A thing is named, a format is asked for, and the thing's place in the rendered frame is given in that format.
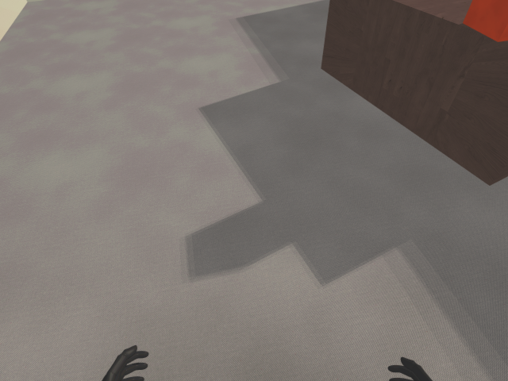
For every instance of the pedestal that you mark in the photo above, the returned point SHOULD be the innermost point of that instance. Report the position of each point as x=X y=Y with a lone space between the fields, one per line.
x=417 y=62

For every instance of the carton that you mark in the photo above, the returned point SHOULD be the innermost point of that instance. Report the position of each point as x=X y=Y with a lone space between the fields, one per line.
x=489 y=17

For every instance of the robot left hand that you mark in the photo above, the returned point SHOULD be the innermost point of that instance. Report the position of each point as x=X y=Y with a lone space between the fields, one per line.
x=120 y=368

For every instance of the robot right hand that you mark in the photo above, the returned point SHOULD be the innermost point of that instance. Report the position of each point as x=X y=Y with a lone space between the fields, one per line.
x=410 y=369

